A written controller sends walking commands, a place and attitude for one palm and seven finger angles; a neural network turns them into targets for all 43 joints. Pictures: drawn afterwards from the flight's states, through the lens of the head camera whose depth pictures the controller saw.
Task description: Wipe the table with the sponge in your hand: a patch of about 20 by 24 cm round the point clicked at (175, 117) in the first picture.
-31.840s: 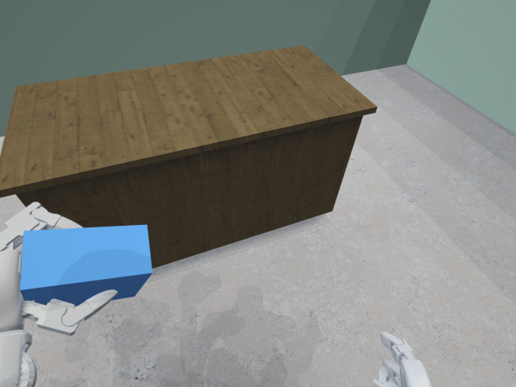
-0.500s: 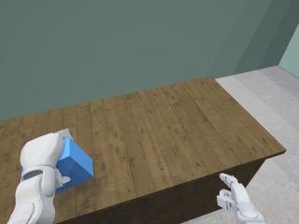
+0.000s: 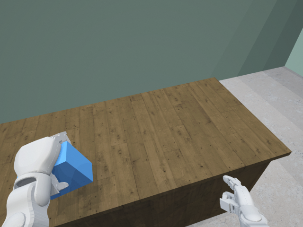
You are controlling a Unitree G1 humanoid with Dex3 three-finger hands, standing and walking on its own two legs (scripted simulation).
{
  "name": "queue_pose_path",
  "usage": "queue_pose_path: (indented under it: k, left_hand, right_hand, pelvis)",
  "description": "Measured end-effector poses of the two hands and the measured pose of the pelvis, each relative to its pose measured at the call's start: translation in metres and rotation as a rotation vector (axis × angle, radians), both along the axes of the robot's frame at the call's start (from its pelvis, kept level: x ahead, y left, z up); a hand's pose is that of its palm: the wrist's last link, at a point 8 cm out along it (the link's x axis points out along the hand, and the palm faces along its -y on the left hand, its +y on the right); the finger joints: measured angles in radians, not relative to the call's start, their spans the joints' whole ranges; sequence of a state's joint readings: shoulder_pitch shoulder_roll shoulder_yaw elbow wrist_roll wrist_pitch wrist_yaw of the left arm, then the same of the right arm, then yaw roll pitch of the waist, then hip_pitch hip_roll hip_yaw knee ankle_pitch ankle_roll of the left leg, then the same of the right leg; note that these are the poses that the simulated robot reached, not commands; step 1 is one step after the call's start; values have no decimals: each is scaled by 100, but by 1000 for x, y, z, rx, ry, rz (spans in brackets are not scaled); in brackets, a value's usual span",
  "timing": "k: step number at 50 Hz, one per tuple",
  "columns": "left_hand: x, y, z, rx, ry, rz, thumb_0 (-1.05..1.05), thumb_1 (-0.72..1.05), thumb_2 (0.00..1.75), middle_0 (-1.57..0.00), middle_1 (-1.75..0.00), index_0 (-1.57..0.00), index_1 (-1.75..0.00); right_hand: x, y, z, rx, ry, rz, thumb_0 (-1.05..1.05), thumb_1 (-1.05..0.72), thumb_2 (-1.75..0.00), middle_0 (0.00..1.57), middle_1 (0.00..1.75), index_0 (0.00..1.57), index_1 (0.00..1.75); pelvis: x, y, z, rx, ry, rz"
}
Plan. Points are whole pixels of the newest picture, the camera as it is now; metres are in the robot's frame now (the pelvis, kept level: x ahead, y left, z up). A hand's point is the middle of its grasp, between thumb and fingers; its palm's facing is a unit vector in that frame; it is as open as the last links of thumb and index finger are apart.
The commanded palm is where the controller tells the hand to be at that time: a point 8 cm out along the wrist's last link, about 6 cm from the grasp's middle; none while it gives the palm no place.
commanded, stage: bring the sponge back beside the body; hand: left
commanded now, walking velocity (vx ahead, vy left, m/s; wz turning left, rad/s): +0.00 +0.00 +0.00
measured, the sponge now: (63, 174) +0.20 +0.27 +0.06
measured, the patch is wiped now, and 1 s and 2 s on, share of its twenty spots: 1.00 1.00 1.00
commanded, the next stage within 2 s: step back with the hand held close in 0.50 s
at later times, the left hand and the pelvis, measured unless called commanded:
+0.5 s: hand (52, 169) +0.18 +0.28 +0.11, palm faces +0.11 -0.16 -0.98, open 9.9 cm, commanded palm +0.15 +0.27 +0.18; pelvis +0.00 -0.01 +0.00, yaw +0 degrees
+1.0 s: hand (50, 163) +0.18 +0.26 +0.15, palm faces +0.35 -0.86 -0.37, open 9.9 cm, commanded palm +0.13 +0.30 +0.17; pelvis -0.03 +0.01 -0.02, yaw +1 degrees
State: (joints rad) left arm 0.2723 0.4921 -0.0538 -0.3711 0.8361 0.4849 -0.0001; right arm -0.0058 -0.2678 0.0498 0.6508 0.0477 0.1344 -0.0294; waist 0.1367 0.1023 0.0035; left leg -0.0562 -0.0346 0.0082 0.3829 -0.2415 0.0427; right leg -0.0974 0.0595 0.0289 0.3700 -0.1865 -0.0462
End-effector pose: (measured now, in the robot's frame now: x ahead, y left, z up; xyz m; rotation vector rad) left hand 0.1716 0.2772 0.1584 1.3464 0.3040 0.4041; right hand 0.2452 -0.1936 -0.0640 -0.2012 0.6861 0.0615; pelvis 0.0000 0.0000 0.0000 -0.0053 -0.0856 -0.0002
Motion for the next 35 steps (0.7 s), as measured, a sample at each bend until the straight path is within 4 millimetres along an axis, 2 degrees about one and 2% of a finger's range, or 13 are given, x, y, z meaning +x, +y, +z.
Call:
queue_pose_path:
  k: [10, 32, 35]
  left_hand:
    - [-9, 1, 4, 8, -1, 9, 1, -49, 106, -77, -137, -75, -136]
    - [-14, 0, 3, 15, -4, 3, 1, -49, 106, -77, -137, -75, -136]
    - [-9, 2, 3, -497, -211, -106, 0, -49, 106, -77, -137, -75, -136]
  right_hand:
    - [0, -1, 0, 4, -8, 9, 2, -91, -90, 20, 30, 19, 30]
    - [-3, -1, 5, 5, -35, 14, 2, -91, -90, 20, 30, 20, 30]
    - [-9, 0, 13, -4, -85, 10, 2, -91, -90, 20, 30, 20, 30]
  pelvis:
    - [-1, -3, 0, -1, -2, 0]
    - [-6, -5, -1, 0, -7, 2]
    - [-10, -6, -2, -9, 20, 16]
